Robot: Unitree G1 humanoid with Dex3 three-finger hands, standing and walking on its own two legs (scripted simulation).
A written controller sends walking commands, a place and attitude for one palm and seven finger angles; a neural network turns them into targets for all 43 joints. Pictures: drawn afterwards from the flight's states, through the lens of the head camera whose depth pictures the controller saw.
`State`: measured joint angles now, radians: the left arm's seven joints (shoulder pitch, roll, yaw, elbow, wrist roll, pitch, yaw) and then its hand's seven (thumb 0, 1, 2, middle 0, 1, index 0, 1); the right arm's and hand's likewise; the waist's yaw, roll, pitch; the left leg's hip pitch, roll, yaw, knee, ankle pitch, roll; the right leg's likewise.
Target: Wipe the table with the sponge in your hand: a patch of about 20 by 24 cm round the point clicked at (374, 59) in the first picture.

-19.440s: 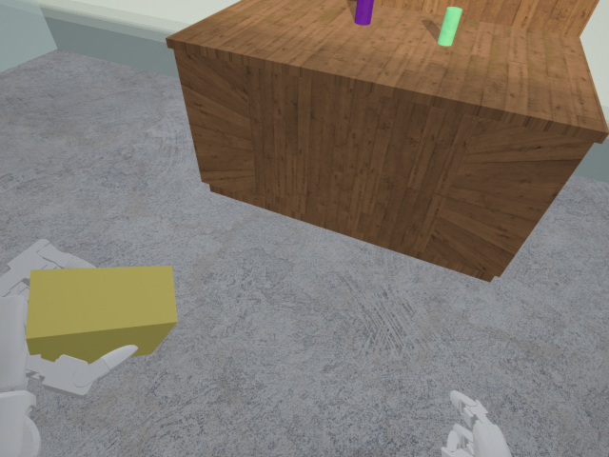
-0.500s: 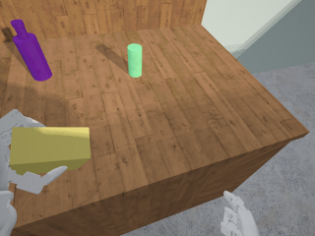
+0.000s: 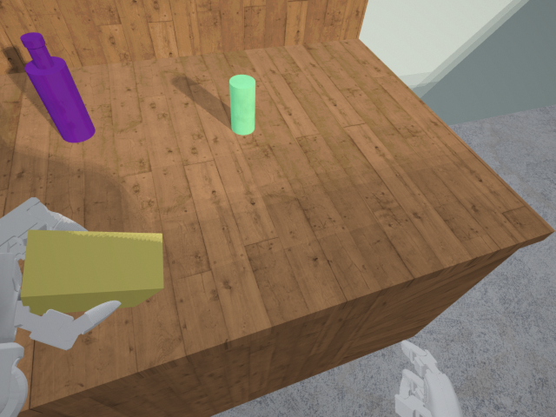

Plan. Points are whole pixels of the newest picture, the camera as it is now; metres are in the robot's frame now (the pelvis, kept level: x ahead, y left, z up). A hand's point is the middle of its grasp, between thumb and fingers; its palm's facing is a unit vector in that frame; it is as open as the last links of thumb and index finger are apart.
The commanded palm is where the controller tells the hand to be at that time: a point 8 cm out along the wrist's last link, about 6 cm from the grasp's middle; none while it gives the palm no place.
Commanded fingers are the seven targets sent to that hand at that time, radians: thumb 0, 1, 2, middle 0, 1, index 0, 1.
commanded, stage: look again from close up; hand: left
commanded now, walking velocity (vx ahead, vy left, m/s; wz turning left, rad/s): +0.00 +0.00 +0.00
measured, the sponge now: (110, 275) +0.23 +0.22 +0.13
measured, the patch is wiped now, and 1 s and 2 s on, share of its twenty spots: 0.00 0.00 0.00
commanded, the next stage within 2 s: shuffle to correct the standing spot in 0.26 s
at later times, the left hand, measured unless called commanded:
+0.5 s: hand (89, 275) +0.22 +0.22 +0.15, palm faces +0.37 -0.85 -0.39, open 10.0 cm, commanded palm +0.16 +0.26 +0.17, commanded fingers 0.00 0.10 1.30 -1.20 -1.60 -1.20 -1.60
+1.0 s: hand (147, 278) +0.22 +0.17 +0.15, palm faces +0.31 -0.86 -0.41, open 10.0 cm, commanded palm +0.17 +0.20 +0.17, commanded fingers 0.00 0.10 1.30 -1.20 -1.60 -1.20 -1.60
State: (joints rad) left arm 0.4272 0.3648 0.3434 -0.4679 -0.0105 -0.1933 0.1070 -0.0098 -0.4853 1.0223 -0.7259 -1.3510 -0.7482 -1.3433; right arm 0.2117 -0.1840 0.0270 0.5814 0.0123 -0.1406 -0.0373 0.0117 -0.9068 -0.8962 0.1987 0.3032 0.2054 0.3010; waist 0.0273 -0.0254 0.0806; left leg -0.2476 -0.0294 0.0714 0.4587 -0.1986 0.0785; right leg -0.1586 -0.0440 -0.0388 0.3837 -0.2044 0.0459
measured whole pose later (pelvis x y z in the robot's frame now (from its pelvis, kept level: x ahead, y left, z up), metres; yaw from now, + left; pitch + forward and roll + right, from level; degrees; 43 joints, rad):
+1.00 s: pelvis +0.00 -0.07 +0.00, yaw -1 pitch +0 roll -2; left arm 0.48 0.39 0.36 -0.51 -0.08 -0.14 0.07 -0.01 -0.49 1.02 -0.73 -1.35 -0.75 -1.34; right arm 0.20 -0.20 -0.01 0.56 0.02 -0.09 -0.04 0.01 -0.91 -0.90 0.20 0.30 0.20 0.30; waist 0.01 0.00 0.06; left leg -0.29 0.08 0.03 0.52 -0.23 -0.03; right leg -0.20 0.07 -0.07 0.43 -0.24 -0.05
